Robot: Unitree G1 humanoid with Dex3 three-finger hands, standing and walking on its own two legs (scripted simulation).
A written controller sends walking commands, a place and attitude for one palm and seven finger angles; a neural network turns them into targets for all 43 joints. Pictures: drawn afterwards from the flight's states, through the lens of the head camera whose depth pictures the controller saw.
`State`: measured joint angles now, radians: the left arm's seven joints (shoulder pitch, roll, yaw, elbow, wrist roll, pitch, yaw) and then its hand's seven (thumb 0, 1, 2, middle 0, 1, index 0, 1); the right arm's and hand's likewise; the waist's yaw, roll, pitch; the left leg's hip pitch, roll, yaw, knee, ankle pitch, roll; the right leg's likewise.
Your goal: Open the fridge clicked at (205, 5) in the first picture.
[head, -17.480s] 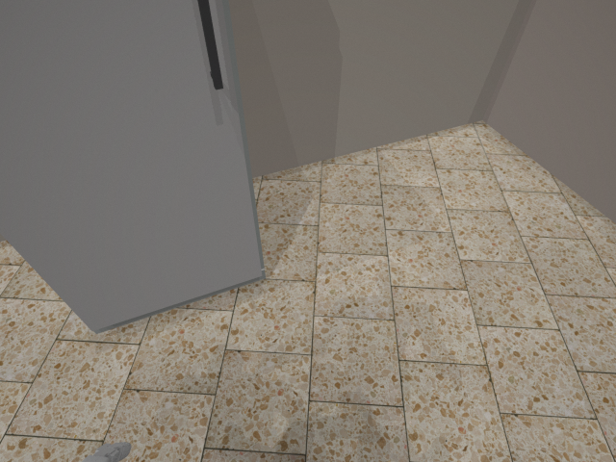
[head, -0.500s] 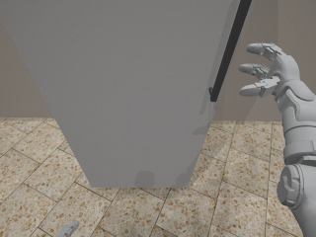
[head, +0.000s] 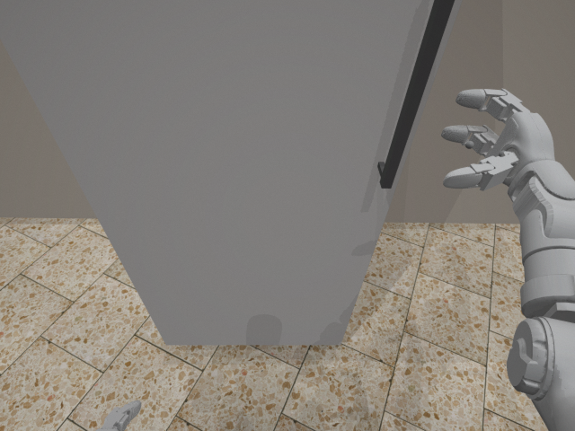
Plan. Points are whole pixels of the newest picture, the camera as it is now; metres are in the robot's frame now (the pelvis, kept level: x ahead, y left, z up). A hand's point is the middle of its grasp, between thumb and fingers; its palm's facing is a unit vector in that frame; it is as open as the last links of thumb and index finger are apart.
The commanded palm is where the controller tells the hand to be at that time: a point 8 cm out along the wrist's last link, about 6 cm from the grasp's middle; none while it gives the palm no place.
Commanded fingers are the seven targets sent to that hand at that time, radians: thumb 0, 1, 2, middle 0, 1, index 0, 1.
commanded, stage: move the hooked fingers beside the handle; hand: right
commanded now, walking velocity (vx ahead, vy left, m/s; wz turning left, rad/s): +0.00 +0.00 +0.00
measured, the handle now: (411, 84) +0.51 -0.11 +0.26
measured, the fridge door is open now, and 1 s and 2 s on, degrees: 0 0 0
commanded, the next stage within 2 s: feel for the door with the fingertips in 0.62 s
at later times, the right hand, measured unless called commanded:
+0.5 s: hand (458, 137) +0.47 -0.18 +0.21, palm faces -0.08 +1.00 +0.01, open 14.0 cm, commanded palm +0.44 -0.23 +0.22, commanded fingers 0.00 0.50 -0.30 0.30 1.20 0.30 1.20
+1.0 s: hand (446, 141) +0.45 -0.16 +0.22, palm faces -0.09 +1.00 +0.01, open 14.0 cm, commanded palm +0.43 -0.20 +0.22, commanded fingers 0.00 0.50 -0.30 0.30 1.20 0.30 1.20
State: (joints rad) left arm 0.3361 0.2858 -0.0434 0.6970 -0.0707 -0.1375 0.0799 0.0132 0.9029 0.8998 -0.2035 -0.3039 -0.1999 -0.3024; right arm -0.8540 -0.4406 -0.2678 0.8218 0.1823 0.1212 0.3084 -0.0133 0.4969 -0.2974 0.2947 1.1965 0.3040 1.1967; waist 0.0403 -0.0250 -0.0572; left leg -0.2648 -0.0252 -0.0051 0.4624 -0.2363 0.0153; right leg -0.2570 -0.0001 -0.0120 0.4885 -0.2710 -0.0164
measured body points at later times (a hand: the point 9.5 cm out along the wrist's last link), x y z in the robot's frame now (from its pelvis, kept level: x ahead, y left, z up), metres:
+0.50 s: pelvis +0.00 -0.01 +0.00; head +0.02 +0.00 +0.45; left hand +0.04 +0.26 -0.12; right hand +0.46 -0.23 +0.22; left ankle +0.00 +0.11 -0.74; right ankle -0.01 -0.11 -0.74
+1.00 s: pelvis +0.00 +0.00 +0.00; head +0.00 +0.01 +0.45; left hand +0.12 +0.25 -0.10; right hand +0.45 -0.21 +0.22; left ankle +0.00 +0.11 -0.74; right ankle -0.01 -0.11 -0.74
